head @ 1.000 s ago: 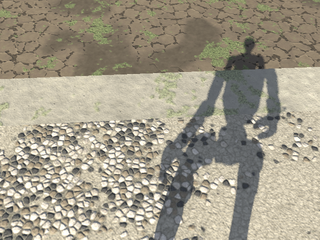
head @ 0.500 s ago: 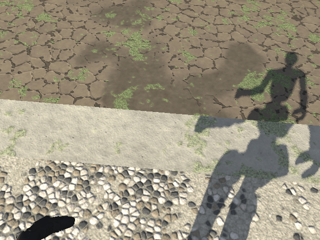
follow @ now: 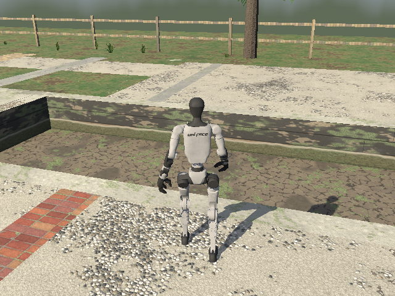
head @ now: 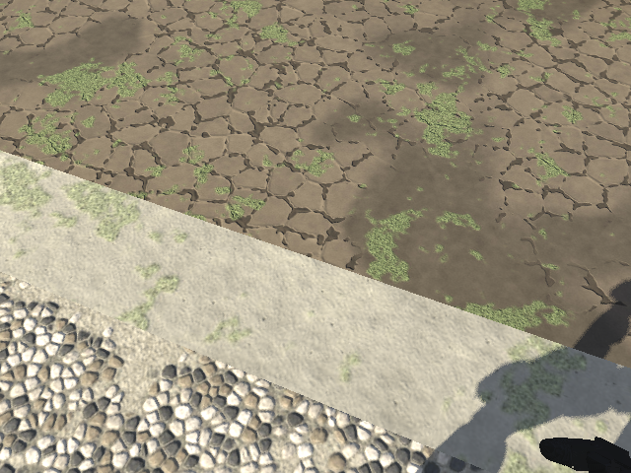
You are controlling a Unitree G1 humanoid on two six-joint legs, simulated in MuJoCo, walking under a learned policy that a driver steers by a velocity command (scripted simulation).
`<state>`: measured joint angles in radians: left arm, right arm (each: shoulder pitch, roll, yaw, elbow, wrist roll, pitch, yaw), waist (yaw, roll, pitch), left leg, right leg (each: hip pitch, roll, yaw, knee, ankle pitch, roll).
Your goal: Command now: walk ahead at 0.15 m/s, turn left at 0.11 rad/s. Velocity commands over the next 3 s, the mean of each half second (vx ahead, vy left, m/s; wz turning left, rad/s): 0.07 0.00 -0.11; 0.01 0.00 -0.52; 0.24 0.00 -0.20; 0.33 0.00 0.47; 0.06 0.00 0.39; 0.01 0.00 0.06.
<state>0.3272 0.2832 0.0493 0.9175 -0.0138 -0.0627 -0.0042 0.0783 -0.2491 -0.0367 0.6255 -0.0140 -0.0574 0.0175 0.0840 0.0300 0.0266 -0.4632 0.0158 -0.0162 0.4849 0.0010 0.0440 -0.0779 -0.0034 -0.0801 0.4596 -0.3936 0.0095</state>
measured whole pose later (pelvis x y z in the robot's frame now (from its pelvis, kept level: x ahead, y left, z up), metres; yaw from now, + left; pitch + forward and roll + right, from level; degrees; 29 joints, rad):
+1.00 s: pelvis +0.06 -0.06 +0.01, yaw -23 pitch +3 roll +3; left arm 0.21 0.28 0.07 0.70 0.00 0.01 0.02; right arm 0.09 -0.31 -0.10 0.77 -0.01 0.02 -0.06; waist 0.01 0.03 0.03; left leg -0.59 0.01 -0.03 1.13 -0.36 -0.06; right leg -0.31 0.03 0.05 0.49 -0.22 -0.06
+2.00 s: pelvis +0.30 -0.17 +0.00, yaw -10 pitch +1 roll -2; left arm 0.21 0.27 0.07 0.75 0.00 0.00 0.03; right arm 0.16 -0.29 -0.07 0.61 0.02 0.04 -0.01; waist 0.05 0.01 0.07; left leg -0.60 0.05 0.01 0.85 -0.22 -0.02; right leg -0.22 -0.04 -0.15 0.52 -0.31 0.00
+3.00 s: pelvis +0.37 -0.22 +0.01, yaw +2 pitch -1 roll +0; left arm 0.32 0.22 0.03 0.85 0.00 0.02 0.03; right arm 0.29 -0.21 -0.04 0.97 0.00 0.00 -0.04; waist 0.01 -0.02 0.02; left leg -0.28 -0.03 -0.12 0.43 -0.14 -0.02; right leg -0.12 0.02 0.01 0.44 -0.32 -0.02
